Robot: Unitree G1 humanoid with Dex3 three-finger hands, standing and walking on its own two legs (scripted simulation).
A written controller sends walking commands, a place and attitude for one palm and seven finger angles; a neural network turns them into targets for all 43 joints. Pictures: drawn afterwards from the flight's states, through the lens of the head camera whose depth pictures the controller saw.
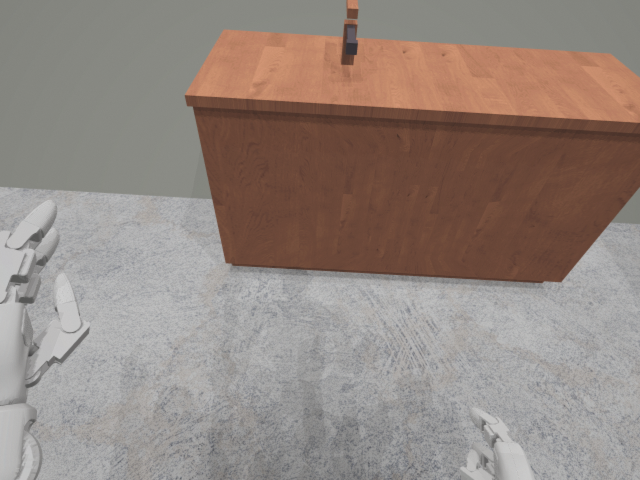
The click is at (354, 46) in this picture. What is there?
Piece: tap's lever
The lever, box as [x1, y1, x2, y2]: [346, 39, 357, 54]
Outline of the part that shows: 347,39 346,53 356,54 357,40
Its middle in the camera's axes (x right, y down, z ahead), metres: +0.08 -0.48 +0.97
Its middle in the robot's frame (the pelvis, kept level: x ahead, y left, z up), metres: +1.06 +0.00 +0.11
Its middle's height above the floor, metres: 0.88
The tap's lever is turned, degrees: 0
